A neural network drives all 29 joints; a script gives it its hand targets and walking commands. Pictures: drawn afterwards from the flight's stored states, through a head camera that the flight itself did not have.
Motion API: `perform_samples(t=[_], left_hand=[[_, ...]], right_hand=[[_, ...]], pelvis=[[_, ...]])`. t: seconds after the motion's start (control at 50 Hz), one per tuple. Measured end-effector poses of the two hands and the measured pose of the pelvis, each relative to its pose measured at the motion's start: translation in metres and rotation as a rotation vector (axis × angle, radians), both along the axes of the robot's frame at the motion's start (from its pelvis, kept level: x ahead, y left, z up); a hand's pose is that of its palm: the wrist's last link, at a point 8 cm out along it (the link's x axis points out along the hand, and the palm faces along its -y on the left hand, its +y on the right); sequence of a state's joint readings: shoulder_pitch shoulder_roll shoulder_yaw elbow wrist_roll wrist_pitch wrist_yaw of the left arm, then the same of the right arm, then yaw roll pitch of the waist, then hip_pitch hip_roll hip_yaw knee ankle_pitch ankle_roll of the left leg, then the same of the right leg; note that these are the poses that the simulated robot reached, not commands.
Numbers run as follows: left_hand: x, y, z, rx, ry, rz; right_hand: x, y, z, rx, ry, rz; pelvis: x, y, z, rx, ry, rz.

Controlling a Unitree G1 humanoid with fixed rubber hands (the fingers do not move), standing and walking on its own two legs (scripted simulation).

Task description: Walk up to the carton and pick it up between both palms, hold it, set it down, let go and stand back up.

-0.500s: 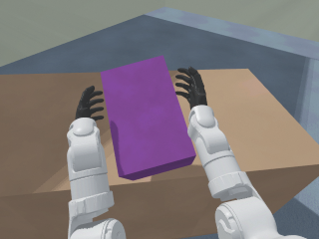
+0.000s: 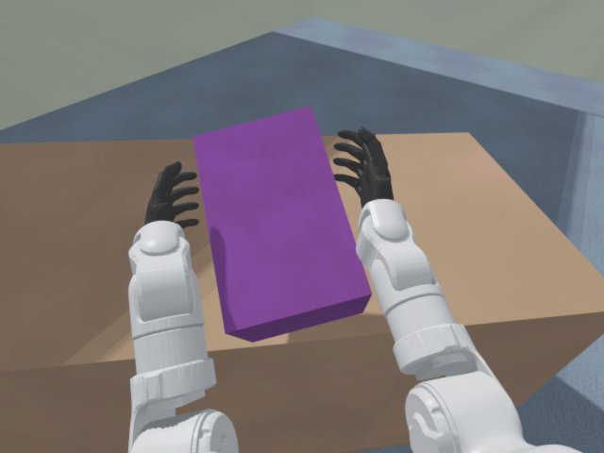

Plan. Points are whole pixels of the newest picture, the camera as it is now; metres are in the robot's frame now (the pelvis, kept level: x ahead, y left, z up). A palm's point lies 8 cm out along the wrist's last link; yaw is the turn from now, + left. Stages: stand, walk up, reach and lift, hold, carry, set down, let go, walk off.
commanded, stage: hold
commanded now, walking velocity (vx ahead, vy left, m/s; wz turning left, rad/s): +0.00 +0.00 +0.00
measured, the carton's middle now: (280, 227) +0.40 +0.00 +0.10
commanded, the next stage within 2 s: set down in 0.38 s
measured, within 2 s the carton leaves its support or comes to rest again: neither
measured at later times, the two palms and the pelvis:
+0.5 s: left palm (158, 231) +0.34 +0.15 +0.17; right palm (368, 191) +0.35 -0.10 +0.20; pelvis +0.00 +0.00 +0.00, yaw +0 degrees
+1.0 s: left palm (181, 244) +0.36 +0.14 +0.12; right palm (360, 181) +0.39 -0.11 +0.19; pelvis +0.03 -0.01 +0.00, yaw +0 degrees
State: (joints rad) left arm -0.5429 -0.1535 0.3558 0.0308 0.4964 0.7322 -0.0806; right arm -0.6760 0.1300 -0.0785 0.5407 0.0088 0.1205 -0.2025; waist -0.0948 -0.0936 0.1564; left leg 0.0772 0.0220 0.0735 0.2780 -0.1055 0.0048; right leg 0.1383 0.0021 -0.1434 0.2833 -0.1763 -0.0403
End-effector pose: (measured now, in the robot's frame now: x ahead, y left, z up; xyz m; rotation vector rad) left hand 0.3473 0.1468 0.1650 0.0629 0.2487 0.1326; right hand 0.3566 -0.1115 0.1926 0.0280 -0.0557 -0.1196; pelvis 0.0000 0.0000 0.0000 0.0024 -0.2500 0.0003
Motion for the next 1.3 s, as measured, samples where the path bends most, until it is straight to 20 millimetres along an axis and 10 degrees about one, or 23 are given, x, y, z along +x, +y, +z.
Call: perform_samples(t=[0.7,0.98,1.3], left_hand=[[-0.002,0.010,0.005,0.025,-0.060,0.023],[0.013,-0.009,-0.046,0.030,-0.003,0.051],[0.020,-0.009,-0.051,0.010,0.016,0.089]], right_hand=[[0.005,0.015,0.018,0.010,-0.115,0.036],[0.034,0.007,-0.005,-0.030,-0.152,0.090],[0.050,0.010,-0.007,-0.026,-0.153,0.127]], pelvis=[[0.001,0.003,0.001,0.001,0.040,0.011],[0.024,-0.011,0.001,0.007,0.072,0.001],[0.037,-0.029,0.000,0.013,0.091,0.029]])
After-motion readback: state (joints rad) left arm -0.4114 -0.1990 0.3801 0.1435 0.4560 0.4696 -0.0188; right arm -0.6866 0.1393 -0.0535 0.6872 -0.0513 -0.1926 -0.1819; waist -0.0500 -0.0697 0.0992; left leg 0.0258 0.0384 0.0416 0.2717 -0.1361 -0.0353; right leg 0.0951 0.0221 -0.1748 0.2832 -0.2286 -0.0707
